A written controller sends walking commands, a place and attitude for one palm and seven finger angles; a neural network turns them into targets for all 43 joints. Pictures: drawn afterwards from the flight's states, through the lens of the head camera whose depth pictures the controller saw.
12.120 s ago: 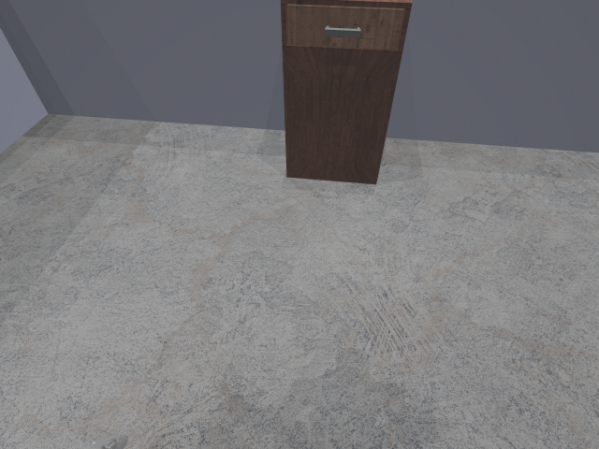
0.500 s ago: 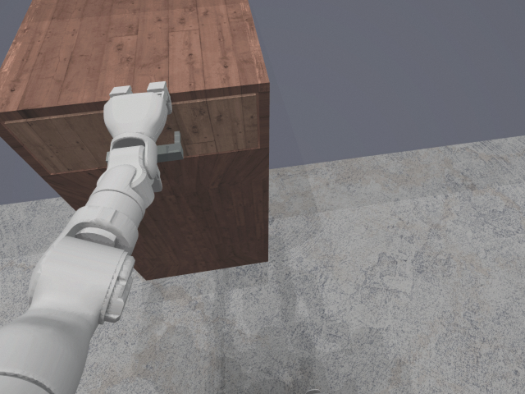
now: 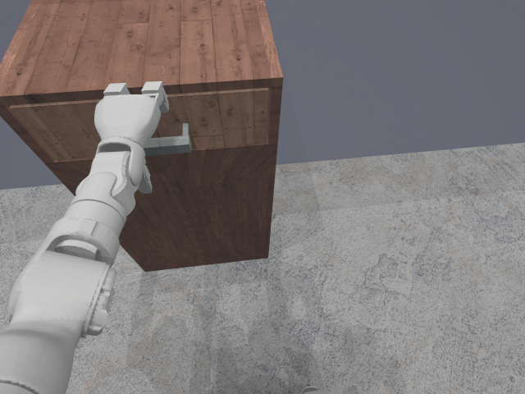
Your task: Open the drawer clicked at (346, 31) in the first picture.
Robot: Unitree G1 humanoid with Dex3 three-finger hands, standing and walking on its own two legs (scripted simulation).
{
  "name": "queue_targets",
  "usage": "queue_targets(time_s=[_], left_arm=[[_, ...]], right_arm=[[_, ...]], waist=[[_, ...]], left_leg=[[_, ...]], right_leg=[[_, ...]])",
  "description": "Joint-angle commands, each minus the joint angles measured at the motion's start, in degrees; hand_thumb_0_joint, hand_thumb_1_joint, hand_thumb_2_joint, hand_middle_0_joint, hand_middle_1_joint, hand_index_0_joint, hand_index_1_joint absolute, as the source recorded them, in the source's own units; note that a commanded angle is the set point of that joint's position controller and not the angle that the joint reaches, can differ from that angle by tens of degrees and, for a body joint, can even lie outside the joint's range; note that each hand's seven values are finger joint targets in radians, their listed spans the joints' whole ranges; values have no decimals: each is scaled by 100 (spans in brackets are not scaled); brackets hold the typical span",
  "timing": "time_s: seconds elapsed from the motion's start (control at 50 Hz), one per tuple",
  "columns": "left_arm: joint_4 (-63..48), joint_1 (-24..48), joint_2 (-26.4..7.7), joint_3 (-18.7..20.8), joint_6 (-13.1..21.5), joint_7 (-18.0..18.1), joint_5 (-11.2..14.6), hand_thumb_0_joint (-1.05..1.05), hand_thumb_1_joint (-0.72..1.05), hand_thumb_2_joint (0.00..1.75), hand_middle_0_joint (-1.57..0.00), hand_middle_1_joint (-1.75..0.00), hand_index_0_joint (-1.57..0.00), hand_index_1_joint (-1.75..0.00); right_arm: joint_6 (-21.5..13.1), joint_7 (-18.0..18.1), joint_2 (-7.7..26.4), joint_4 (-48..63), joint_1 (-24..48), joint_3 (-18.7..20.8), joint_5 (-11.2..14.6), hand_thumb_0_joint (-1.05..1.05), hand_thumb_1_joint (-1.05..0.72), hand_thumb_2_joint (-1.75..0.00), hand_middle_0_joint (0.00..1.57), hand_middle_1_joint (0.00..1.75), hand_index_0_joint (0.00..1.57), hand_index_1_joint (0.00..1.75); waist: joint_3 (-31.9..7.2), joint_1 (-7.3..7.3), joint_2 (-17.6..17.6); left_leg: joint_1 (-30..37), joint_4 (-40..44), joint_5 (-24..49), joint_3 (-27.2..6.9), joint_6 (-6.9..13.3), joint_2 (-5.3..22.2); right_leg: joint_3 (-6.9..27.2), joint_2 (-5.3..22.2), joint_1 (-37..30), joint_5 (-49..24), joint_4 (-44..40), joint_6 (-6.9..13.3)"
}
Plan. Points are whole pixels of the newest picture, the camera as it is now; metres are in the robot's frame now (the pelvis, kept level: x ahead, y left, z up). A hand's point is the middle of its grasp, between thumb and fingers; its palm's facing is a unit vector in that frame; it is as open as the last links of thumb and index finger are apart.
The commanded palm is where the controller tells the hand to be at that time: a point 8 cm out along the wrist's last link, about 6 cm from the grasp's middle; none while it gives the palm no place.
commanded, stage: move the hooked fingers above the handle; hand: left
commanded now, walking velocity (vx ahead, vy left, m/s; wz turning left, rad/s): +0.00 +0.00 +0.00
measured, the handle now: (153, 138) +0.56 +0.17 +0.01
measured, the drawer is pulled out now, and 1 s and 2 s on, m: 0.00 0.00 0.00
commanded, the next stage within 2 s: none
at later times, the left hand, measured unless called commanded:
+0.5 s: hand (137, 141) +0.51 +0.17 +0.07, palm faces +0.04 -0.01 -1.00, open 13.8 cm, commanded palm +0.48 +0.18 +0.13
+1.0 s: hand (128, 139) +0.50 +0.18 +0.08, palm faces +0.03 +0.08 -1.00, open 13.8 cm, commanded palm +0.48 +0.17 +0.13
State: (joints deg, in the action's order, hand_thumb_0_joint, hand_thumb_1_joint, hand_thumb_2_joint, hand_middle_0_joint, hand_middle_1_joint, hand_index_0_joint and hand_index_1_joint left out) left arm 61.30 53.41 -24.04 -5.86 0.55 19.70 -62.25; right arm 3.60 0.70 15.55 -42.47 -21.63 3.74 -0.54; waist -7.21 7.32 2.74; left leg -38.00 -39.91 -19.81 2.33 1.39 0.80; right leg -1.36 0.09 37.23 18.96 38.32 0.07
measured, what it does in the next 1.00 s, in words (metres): stands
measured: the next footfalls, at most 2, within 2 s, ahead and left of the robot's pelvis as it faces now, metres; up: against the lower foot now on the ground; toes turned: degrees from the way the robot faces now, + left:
none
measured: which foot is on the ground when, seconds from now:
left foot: down 0.00-1.00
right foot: down 0.00-1.00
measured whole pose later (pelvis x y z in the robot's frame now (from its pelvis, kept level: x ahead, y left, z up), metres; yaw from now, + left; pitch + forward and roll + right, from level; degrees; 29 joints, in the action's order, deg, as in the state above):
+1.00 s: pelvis +0.00 -0.01 +0.01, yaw -1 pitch +16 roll +0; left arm 64.3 52.5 -22.3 -4.3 -11.6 21.0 -62.4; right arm 6.4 0.6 14.0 -40.5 -16.3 1.9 0.4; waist -6.5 5.8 4.4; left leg -33.0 -36.1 -18.6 4.1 0.8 1.1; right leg 0.5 -0.3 34.1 18.4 36.9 0.5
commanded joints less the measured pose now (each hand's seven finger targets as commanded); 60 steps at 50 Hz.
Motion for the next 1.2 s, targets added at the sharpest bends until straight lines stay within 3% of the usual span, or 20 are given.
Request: queue_targets(time_s=[0.0,0.1,0.18,0.22,0.3,0.38,0.46,0.52,0.56,0.62,0.68,0.74,0.76,0.86,0.92,0.96,1.0,1.06,1.12,1.18], left_arm=[[-532,3294,-733,-57,-710,325,48,0,-50,30,-30,-120,-30,-120],[-305,2984,-741,-46,-1033,-124,126,0,-50,30,-30,-120,-30,-120],[-274,2501,-527,-175,-821,-486,223,0,-50,30,-30,-120,-30,-120],[-563,2529,-740,1,-567,-532,225,0,-50,30,-30,-120,-30,-120],[-1287,2651,-1459,612,-34,-250,47,0,-50,30,-30,-120,-30,-120],[-1499,2716,-1683,828,-59,294,-184,0,-50,30,-30,-120,-30,-120],[-1076,2789,-1433,604,-588,423,-90,0,-50,30,-30,-120,-30,-120],[-1025,2850,-641,-100,-854,44,132,0,-50,30,-30,-120,-30,-120],[-1206,2881,150,-719,-810,-353,372,0,-50,30,-30,-120,-30,-120],[-1578,2731,307,-891,-489,-790,544,0,-50,30,-30,-120,-30,-120],[-1657,2517,-285,-319,-62,-784,458,0,-50,30,-30,-120,-30,-120],[-1500,2328,-1181,532,55,-245,139,0,-50,30,-30,-120,-30,-120],[-1525,2319,-1646,952,18,0,30,0,-50,30,-30,-120,-30,-120],[-1070,2308,-1713,891,-916,790,-301,0,-50,30,-30,-120,-30,-120],[-692,2537,-1446,529,-1448,503,-106,0,-50,30,-30,-120,-30,-120],[-512,2684,-837,2,-1552,16,175,0,-50,30,-30,-120,-30,-120],[-817,2901,-412,-421,-1321,-522,430,0,-50,30,-30,-120,-30,-120],[-1758,3066,420,-1169,-497,-1201,694,0,-50,30,-30,-120,-30,-120],[-2062,2921,-66,-748,302,-1248,565,0,-50,30,-30,-120,-30,-120],[-1984,3000,-840,59,610,-577,291,0,-50,30,-30,-120,-30,-120]], right_arm=[[-54,-69,803,197,-673,278,13,0,-90,-90,20,30,20,30],[118,-53,825,350,-546,240,42,0,-90,-90,20,30,20,30],[160,34,820,523,-424,205,81,0,-90,-90,20,30,20,30],[135,74,817,601,-391,198,65,0,-90,-90,20,30,20,30],[62,141,728,710,-407,201,0,0,-90,-90,20,30,20,30],[19,102,661,653,-374,219,-49,0,-90,-90,20,30,20,30],[21,23,715,537,-366,242,-13,0,-90,-90,20,30,20,30],[72,-28,732,464,-421,322,49,0,-90,-90,20,30,20,30],[89,-43,718,455,-446,379,66,0,-90,-90,20,30,20,30],[116,2,767,443,-379,377,23,0,-90,-90,20,30,20,30],[149,57,728,446,-349,315,6,0,-90,-90,20,30,20,30],[153,71,670,509,-274,201,3,0,-90,-90,20,30,20,30],[146,75,684,539,-204,181,-23,0,-90,-90,20,30,20,30],[82,49,634,663,155,93,-26,0,-90,-90,20,30,20,30],[143,69,689,643,106,137,55,0,-90,-90,20,30,20,30],[186,109,737,625,30,194,134,0,-90,-90,20,30,20,30],[165,178,796,582,-67,260,159,0,-90,-90,20,30,20,30],[37,274,765,593,-72,285,88,0,-90,-90,20,30,20,30],[-35,322,720,435,-225,256,16,0,-90,-90,20,30,20,30],[-65,254,619,395,-341,210,-3,0,-90,-90,20,30,20,30]], waist=[[-2282,253,290],[-2371,167,-242],[-1919,157,-625],[-1873,110,-634],[-2346,-139,-158],[-2545,-168,62],[-2521,-42,-116],[-2656,98,39],[-2651,263,-132],[-2474,252,-6],[-2134,68,-165],[-1882,-238,-167],[-1983,-406,-141],[-2268,-442,-335],[-2564,-223,-501],[-2564,56,-706],[-2457,273,-853],[-2312,438,-482],[-2060,300,-80],[-2026,32,69]], left_leg=[[1925,262,2596,-167,23,-99],[1821,326,2765,-83,87,-117],[1629,442,2452,-59,132,-117],[1583,471,2260,-44,150,-123],[1683,382,2492,-35,138,-151],[1656,253,2840,-38,87,-156],[1664,301,2725,19,72,-161],[2140,315,2949,-8,73,-130],[2546,284,3354,-104,102,-76],[2815,297,3479,-215,116,-57],[2419,348,3218,-212,129,-111],[1749,444,2816,-132,84,-172],[1561,464,2839,-107,59,-188],[1184,502,2374,155,26,-226],[1359,557,2237,247,54,-219],[1636,585,2234,227,104,-211],[1930,585,2232,149,177,-186],[2420,507,2489,-21,235,-209],[2501,372,2556,-188,196,-204],[2034,308,2429,-189,123,-230]], right_leg=[[-111,-333,-626,-1871,-311,175],[-42,-300,-1218,-2375,-377,133],[-42,-267,-1306,-2292,-465,114],[-1,-255,-1331,-2191,-484,108],[80,-247,-1527,-2317,-334,157],[11,-271,-1475,-2462,-186,174],[-21,-279,-1519,-2424,-287,148],[-9,-285,-1396,-2514,-414,121],[-32,-299,-1267,-2573,-515,93],[-41,-304,-1067,-2475,-554,78],[-18,-287,-1251,-2478,-505,128],[-27,-279,-1464,-2428,-341,212],[-20,-268,-1633,-2456,-269,240],[-2,-233,-1955,-2344,-263,190],[71,-207,-2181,-2578,-409,82],[96,-197,-2167,-2675,-578,36],[107,-189,-2010,-2735,-685,-7],[100,-179,-1650,-2677,-740,6],[97,-208,-1137,-2303,-599,71],[89,-233,-1153,-2140,-418,160]])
